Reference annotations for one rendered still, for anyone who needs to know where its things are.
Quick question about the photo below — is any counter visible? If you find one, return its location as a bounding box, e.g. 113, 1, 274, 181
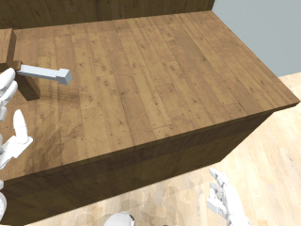
0, 0, 301, 226

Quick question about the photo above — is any right robot hand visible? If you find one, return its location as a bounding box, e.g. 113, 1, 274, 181
207, 168, 245, 220

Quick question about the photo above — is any tap lever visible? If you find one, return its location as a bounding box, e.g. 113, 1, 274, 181
16, 64, 72, 86

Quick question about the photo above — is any left robot hand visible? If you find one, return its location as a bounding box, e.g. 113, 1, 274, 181
0, 68, 33, 170

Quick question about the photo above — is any left robot thigh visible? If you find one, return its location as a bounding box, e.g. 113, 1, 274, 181
103, 213, 135, 226

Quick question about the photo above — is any right robot forearm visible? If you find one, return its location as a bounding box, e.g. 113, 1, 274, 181
227, 214, 251, 226

